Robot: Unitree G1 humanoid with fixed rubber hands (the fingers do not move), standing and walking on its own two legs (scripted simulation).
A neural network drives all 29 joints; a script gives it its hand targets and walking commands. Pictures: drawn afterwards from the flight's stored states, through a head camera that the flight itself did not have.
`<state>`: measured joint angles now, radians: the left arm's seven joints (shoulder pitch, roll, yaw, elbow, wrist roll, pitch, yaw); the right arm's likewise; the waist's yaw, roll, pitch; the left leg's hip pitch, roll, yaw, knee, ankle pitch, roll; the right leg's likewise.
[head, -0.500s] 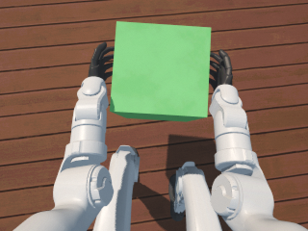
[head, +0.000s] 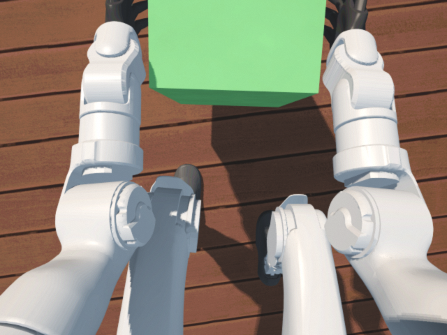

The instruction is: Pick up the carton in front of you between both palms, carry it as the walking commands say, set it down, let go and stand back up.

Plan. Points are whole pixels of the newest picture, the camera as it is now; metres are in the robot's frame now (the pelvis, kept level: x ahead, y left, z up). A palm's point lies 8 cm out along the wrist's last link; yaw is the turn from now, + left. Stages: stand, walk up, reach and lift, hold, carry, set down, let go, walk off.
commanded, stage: set down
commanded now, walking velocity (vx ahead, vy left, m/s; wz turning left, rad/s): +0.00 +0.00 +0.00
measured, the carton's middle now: (233, 37) +0.54 +0.09 -0.21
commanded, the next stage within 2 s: none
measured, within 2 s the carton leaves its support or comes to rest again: rests again in 0.70 s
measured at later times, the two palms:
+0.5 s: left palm (134, 24) +0.53 +0.25 -0.21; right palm (316, 44) +0.56 -0.05 -0.22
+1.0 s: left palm (130, 32) +0.52 +0.26 -0.23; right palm (312, 50) +0.56 -0.05 -0.24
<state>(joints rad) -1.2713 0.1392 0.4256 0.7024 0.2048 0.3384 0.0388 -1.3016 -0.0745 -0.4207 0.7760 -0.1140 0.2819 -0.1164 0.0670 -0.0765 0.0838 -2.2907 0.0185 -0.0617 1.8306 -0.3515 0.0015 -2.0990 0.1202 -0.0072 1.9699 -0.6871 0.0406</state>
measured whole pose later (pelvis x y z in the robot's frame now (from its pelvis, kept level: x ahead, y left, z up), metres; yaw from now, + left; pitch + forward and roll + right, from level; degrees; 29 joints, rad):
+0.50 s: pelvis +0.00 -0.01 -0.05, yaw +0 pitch +42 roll -2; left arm -1.46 0.31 0.37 0.95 0.06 0.25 0.01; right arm -1.46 -0.17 -0.21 0.91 0.02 0.25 -0.19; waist 0.11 -0.04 0.30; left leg -2.36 0.05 -0.05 2.03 -0.40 -0.01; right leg -2.18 0.16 0.00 2.19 -0.74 0.04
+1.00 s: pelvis -0.01 +0.00 -0.07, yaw +0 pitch +35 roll -1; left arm -1.54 0.40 0.38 1.07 0.05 0.21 -0.07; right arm -1.56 -0.17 -0.28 0.98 -0.07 0.22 -0.07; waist 0.10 -0.02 0.44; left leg -2.32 0.07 -0.04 2.07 -0.37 0.01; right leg -2.15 0.18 0.02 2.25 -0.72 0.06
